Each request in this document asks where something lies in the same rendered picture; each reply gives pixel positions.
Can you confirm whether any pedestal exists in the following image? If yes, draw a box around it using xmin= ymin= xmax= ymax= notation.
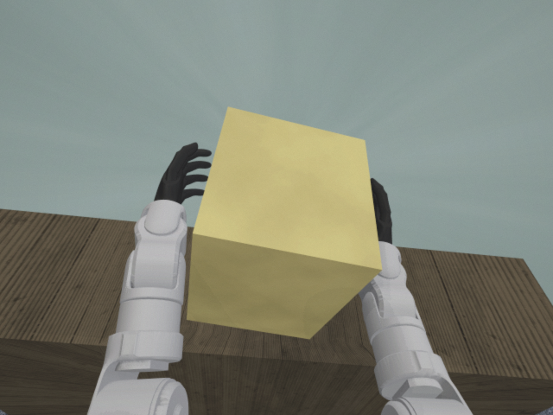
xmin=0 ymin=209 xmax=553 ymax=415

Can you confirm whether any robot left hand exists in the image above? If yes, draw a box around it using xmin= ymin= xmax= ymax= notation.
xmin=154 ymin=143 xmax=212 ymax=204

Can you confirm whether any robot left forearm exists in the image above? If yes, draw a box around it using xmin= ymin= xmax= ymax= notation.
xmin=87 ymin=200 xmax=188 ymax=415

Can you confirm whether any robot right hand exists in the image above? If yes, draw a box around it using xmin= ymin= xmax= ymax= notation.
xmin=370 ymin=178 xmax=392 ymax=244

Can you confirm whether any carton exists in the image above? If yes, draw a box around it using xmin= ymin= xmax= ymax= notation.
xmin=187 ymin=107 xmax=382 ymax=339

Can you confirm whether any robot left upper arm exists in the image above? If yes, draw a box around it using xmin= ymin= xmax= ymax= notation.
xmin=88 ymin=378 xmax=188 ymax=415

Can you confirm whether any robot right forearm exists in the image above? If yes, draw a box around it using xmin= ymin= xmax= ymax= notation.
xmin=358 ymin=241 xmax=473 ymax=415

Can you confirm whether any robot right upper arm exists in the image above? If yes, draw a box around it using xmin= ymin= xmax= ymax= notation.
xmin=381 ymin=397 xmax=472 ymax=415

